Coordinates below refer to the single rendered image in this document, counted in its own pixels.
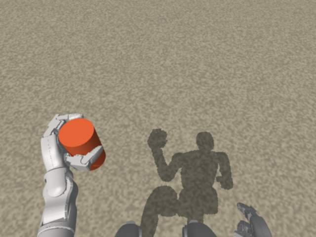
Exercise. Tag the left robot hand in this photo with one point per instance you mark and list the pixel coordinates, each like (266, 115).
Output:
(55, 155)

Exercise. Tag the can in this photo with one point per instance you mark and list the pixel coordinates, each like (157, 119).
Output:
(79, 136)

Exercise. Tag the left robot arm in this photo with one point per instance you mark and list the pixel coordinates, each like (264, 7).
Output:
(60, 212)

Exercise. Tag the right robot hand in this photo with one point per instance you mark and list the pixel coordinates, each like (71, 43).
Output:
(257, 226)

